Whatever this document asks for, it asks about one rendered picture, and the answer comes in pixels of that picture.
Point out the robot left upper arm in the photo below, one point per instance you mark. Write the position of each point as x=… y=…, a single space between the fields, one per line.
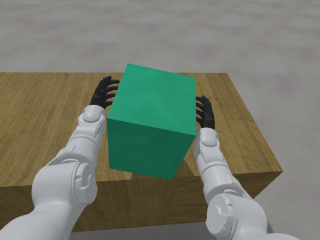
x=60 y=194

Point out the pedestal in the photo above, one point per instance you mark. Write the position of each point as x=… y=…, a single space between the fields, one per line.
x=39 y=112

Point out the carton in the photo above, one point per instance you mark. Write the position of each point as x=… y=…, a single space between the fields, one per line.
x=151 y=123

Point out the right robot hand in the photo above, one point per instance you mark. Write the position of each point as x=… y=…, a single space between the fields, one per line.
x=207 y=117

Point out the left robot forearm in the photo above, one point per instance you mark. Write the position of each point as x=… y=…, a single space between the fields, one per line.
x=85 y=142

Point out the left robot hand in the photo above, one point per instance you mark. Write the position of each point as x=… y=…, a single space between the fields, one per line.
x=100 y=95

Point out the robot right upper arm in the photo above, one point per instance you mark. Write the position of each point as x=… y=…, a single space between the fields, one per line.
x=230 y=217

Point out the right robot forearm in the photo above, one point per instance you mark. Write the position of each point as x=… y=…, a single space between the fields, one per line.
x=213 y=168

